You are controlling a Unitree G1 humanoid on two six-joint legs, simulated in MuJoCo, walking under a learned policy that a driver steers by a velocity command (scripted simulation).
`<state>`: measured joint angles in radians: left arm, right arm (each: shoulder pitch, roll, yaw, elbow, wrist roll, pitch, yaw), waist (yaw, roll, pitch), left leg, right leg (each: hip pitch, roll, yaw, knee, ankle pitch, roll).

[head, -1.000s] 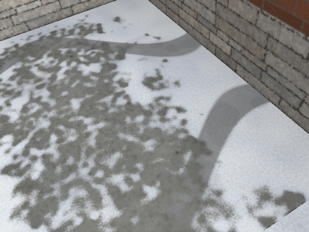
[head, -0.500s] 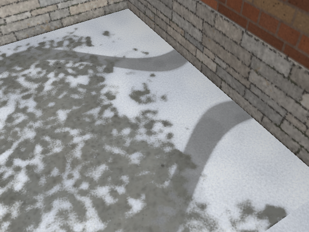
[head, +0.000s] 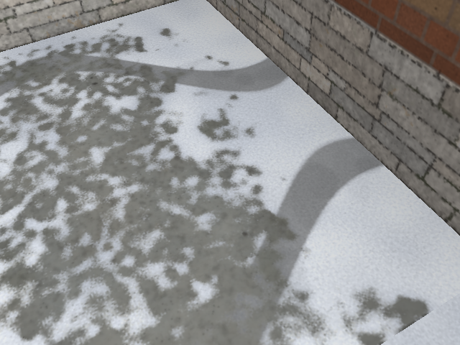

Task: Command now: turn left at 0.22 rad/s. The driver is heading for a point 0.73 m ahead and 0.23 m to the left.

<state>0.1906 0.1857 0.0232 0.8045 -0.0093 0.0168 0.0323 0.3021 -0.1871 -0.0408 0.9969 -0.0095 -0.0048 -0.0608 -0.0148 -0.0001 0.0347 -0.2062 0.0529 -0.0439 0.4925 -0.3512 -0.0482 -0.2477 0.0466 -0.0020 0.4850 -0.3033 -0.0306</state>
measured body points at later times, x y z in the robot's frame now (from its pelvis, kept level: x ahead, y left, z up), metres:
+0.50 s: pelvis -0.02 +0.06 +0.00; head +0.00 +0.10 +0.45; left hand +0.09 +0.37 -0.11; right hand +0.14 -0.17 -0.11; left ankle -0.04 +0.16 -0.73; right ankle +0.02 -0.08 -0.65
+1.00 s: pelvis +0.00 +0.03 +0.01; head +0.04 +0.01 +0.45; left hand +0.00 +0.32 -0.09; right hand +0.26 -0.16 -0.11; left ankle -0.10 +0.16 -0.64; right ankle +0.06 -0.05 -0.74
